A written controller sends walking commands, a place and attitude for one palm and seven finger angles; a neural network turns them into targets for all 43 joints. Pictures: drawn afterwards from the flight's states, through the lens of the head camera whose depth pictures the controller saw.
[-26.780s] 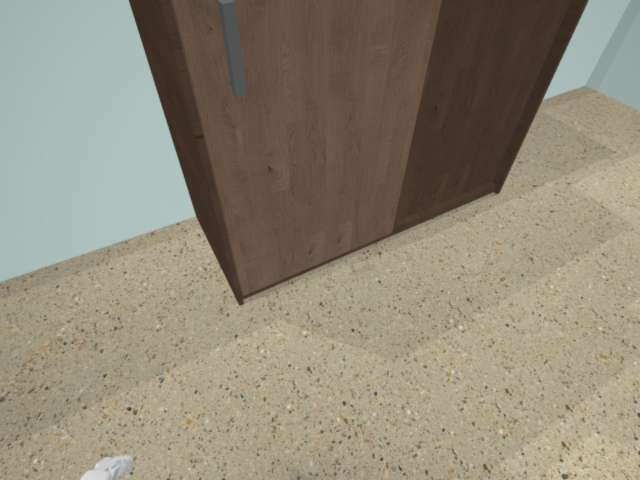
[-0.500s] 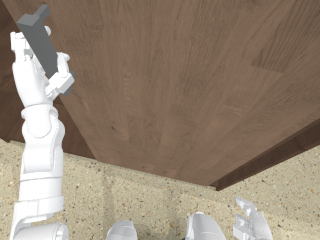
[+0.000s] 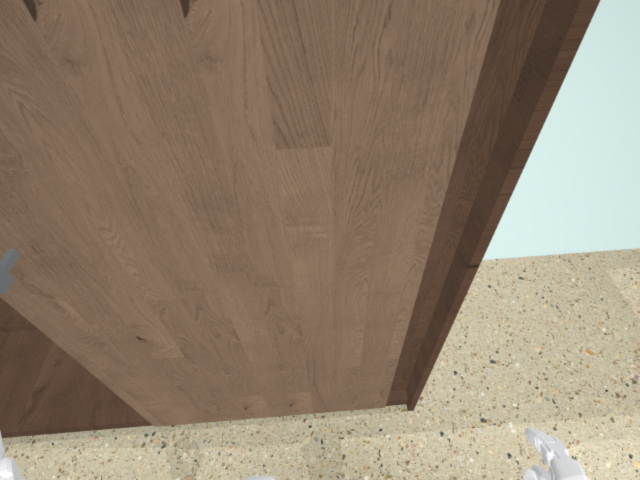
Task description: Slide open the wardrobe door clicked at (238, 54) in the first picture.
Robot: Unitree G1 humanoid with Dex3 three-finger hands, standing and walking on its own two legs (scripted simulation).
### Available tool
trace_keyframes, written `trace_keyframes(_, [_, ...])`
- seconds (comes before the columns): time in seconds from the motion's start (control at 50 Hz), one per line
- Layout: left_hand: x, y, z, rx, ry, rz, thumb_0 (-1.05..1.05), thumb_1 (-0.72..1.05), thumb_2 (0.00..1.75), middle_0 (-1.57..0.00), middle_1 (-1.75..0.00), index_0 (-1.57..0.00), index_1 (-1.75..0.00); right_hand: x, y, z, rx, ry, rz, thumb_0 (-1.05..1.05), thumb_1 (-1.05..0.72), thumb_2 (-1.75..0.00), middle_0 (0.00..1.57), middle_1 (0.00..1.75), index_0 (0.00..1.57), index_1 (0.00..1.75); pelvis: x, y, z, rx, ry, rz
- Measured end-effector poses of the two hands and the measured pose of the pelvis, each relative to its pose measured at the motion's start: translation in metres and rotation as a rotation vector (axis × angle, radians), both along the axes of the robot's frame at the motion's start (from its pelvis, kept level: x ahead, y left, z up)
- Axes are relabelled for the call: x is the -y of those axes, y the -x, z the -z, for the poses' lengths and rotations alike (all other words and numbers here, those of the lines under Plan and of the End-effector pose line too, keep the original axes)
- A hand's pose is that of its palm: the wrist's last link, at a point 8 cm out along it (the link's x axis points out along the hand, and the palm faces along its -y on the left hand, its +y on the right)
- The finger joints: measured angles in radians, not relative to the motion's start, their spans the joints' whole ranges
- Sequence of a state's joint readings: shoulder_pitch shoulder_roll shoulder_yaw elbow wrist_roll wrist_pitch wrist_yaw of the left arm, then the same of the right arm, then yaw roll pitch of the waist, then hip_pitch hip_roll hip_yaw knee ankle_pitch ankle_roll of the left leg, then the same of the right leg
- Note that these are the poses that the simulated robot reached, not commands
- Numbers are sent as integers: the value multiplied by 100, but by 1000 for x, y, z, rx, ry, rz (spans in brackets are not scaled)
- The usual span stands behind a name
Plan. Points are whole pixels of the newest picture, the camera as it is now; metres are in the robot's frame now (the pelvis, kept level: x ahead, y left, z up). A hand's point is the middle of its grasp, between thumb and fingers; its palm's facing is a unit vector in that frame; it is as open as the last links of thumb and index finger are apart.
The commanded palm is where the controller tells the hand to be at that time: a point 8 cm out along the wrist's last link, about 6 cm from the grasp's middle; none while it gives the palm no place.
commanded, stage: stop walking and hold the door there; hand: left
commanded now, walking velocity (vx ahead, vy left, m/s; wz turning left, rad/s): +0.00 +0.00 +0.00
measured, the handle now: out of the picture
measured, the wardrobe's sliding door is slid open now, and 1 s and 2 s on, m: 0.58 0.58 0.58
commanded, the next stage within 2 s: loosen the grip on the handle in 2.00 s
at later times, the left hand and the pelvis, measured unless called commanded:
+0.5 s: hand out of the picture +0.32 +0.40 +0.16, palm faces +0.67 -0.71 -0.24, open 6.9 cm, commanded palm +0.27 +0.42 +0.12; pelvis -0.05 +0.00 +0.00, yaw -2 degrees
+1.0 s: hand out of the picture +0.32 +0.41 +0.14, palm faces +0.57 -0.78 -0.27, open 6.0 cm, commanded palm +0.27 +0.44 +0.12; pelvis -0.04 +0.04 +0.00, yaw +2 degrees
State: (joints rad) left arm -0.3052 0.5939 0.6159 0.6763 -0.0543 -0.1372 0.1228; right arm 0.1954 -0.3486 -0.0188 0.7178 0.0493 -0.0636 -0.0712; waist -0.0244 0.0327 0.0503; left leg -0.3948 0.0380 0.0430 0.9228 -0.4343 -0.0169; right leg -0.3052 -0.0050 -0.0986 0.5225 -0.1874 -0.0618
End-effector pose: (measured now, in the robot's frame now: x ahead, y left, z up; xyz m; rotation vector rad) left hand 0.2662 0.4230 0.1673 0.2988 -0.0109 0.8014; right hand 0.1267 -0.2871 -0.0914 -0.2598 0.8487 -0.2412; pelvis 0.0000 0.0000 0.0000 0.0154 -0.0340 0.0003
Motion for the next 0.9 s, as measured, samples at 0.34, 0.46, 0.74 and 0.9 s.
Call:
trace_keyframes(0.34, [-5, 0, 0, 1, 29, 67, -11, 60, 78, -36, -131, -21, -132, -30, 95, 4, -114, -21, 74, 1, -90, -89, 20, 30, 20, 30, -7, 30, -3, -17, 29, 28])
trace_keyframes(0.46, [-3, 0, -4, -37, 63, 47, -9, 62, 78, -32, -128, -20, -133, -35, 102, 13, -117, -63, 67, 1, -90, -89, 20, 30, 21, 30, -4, 44, -3, -22, 38, 27])
trace_keyframes(0.74, [-5, 0, -5, -48, 83, 64, -9, 59, 81, -33, -130, -25, -135, -6, 120, 11, -160, 13, 105, 1, -90, -89, 20, 30, 20, 30, -7, 41, -3, -30, 29, 24])
trace_keyframes(0.9, [-9, -2, -2, -71, 58, 98, -15, 57, 84, -36, -133, -30, -136, -8, 108, 17, -189, 18, 91, 1, -90, -89, 20, 30, 20, 30, -20, 37, -1, -32, 34, -8])
